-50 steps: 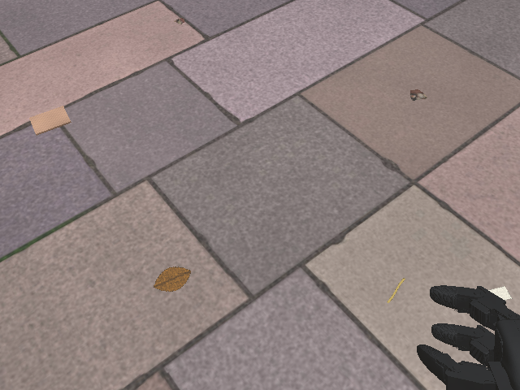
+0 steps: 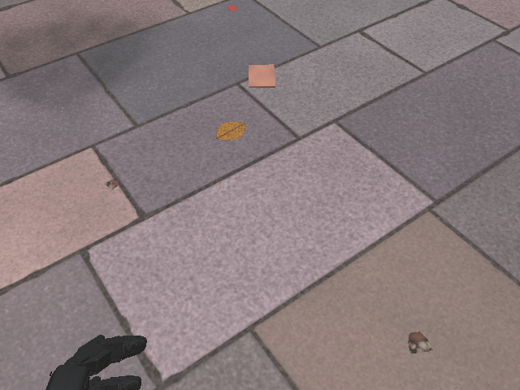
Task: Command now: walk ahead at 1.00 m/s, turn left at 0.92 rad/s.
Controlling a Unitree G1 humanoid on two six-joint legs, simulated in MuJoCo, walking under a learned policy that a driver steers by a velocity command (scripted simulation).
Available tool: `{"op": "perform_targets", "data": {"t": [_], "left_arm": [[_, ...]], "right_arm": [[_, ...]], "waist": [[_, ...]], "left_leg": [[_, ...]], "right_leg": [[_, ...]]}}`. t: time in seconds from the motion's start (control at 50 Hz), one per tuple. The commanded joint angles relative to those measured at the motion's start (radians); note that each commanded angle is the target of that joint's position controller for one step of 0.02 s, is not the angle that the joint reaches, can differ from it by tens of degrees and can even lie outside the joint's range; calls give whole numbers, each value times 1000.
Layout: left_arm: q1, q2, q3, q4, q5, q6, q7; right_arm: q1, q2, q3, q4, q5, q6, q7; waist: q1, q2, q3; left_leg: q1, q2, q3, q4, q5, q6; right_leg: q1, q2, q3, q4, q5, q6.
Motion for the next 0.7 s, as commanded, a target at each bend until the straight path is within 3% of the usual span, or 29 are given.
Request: {"op": "perform_targets", "data": {"t": [0.02, 0.04, 0.08, 0.12, 0.16, 0.2, 0.22, 0.24, 0.26, 0.28, 0.3, 0.32, 0.34, 0.36, 0.38, 0.4, 0.42, 0.44, 0.48, 0.56, 0.6, 0.66, 0.68, 0.7], "left_arm": [[82, 149, 48, -50, 22, 15, 17], [25, 139, 43, -71, 30, 20, 22], [-114, 81, 26, -122, 37, 22, 22], [-185, 52, 24, -151, 21, 22, 16], [-181, 86, 39, -145, -3, 16, 7], [-192, 115, 51, -141, -12, 11, 1], [-179, 132, 59, -138, -15, 8, -2], [-116, 160, 76, -125, -15, 6, -1], [20, 201, 99, -90, -21, 7, 4], [242, 227, 111, -39, -27, 15, 8], [499, 263, 102, 20, -14, 29, 8], [488, 320, 115, 66, 3, 20, -22], [405, 190, 93, 35, -3, 25, -24], [374, 146, 83, 23, 11, 33, -16], [371, 164, 85, 33, 16, 32, -27], [361, 157, 82, 43, 12, 29, -34], [353, 137, 72, 54, 13, 29, -31], [355, 115, 65, 65, 0, 31, -30], [379, 110, 59, 86, -23, 36, -18], [394, 158, 74, 101, -23, 51, 16], [429, 154, 76, 123, -32, 56, 20], [469, 132, 75, 155, -45, 67, 22], [462, 140, 79, 156, -42, 73, 21], [427, 159, 83, 144, -30, 79, 16]], "right_arm": [[-120, -128, -27, -135, 13, -41, -25], [-103, -118, -24, -131, 20, -40, -38], [-89, -110, -22, -121, 29, -27, -62], [-73, -134, -32, -108, 31, -12, -70], [-25, -117, -30, -78, 31, -12, -72], [15, -97, -28, -49, 32, -11, -74], [18, -109, -33, -42, 24, -7, -73], [5, -130, -39, -42, 12, -2, -70], [-25, -150, -41, -49, -10, 3, -61], [-100, -153, -36, -69, -32, 5, -55], [-140, -70, -5, -97, -53, -5, -54], [92, 21, 18, -101, 25, -29, -39], [30, -71, 20, -92, 39, -48, -39], [-162, -106, 20, -129, 32, -65, -31], [-288, -94, 25, -162, 2, -81, -32], [-336, -83, 22, -182, -25, -92, -36], [-325, -68, 23, -185, -27, -96, -34], [-319, -66, 25, -182, -28, -94, -35], [-349, -58, 30, -198, -31, -91, -38], [-553, -20, 47, -263, -23, -106, -23], [-578, -37, 34, -273, -12, -107, -24], [-583, -89, 2, -287, 14, -105, -38], [-527, -120, -17, -282, 15, -108, -46], [-392, -149, -36, -266, 19, -108, -55]], "waist": [[125, -79, -11], [100, -70, 10], [46, -30, 36], [-5, 35, 13], [-41, 83, -25], [-61, 114, -14], [-49, 127, -16], [-10, 141, -50], [68, 148, -129], [196, 149, -242], [286, -40, -381], [103, -605, -430], [136, -360, -288], [172, -164, -171], [163, 25, -95], [136, 57, -82], [98, 7, -75], [85, -34, -64], [71, -39, -30], [126, -55, 39], [139, -75, 28], [125, -101, 1], [84, -108, -45], [-2, -117, -145]], "left_leg": [[27, 239, -530, -412, -102, 163], [-18, 216, -475, -415, -24, 158], [-107, 152, -375, -402, 44, 121], [-148, 123, -348, -381, 16, 72], [-45, 173, -343, -354, -16, 53], [133, 230, -348, -308, 53, 37], [222, 262, -348, -279, 192, 30], [307, 286, -333, -216, 449, 19], [365, 285, -296, -78, 746, 2], [277, 266, -240, 170, 891, -21], [54, 204, -191, 599, 568, -47], [-352, 32, -139, 878, -221, -129], [-495, 136, -175, 876, -162, -93], [-501, 163, -160, 837, -105, -83], [-456, 178, -145, 745, -86, -80], [-420, 198, -148, 628, -68, -88], [-373, 212, -150, 547, -49, -100], [-351, 215, -138, 475, -45, -119], [-346, 216, -119, 341, -67, -157], [-135, 155, -69, 7, 251, -205], [22, 132, -80, -69, 384, -215], [89, 126, -95, -153, 315, -205], [157, 117, -80, -165, 254, -187], [313, 156, -91, -143, 220, -158]], "right_leg": [[-164, -56, -9, -192, 25, 48], [-150, -56, -33, -295, 65, 71], [-74, -24, -83, -533, 241, 107], [45, 28, -120, -728, 383, 128], [74, 13, -120, -809, 507, 134], [0, -20, -114, -872, 512, 102], [-24, -19, -133, -880, 460, 76], [0, 0, -162, -873, 384, 41], [107, 32, -202, -856, 316, -3], [346, 15, -184, -801, 268, -45], [644, -72, 20, -747, 79, -92], [871, -293, 745, -1089, -320, -311], [824, -293, 866, -1167, -563, -287], [696, -260, 686, -1140, -384, -257], [554, -202, 571, -1138, -183, -236], [491, -157, 485, -1137, -53, -234], [445, -115, 416, -1146, 22, -232], [419, -89, 374, -1157, 80, -236], [353, -95, 353, -1168, 149, -251], [97, -45, 279, -1223, 161, -211], [42, -42, 282, -1221, 160, -177], [177, -49, 304, -1108, 313, -134], [220, -33, 290, -999, 505, -110], [211, -9, 252, -815, 647, -77]]}}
